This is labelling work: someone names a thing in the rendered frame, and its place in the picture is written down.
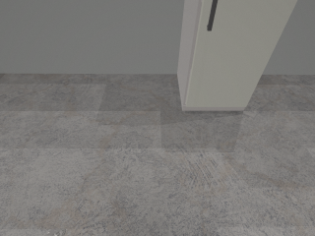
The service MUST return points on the fridge door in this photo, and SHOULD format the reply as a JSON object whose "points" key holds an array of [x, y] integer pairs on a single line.
{"points": [[230, 59]]}

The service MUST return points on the handle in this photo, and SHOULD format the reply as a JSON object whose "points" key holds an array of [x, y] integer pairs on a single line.
{"points": [[212, 15]]}

